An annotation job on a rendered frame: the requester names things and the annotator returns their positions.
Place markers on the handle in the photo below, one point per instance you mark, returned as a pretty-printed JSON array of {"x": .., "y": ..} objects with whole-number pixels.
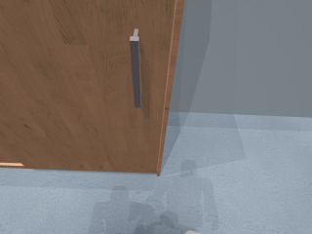
[{"x": 135, "y": 63}]

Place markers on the wardrobe door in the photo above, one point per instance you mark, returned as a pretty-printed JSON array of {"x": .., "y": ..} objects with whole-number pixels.
[
  {"x": 66, "y": 83},
  {"x": 5, "y": 157}
]

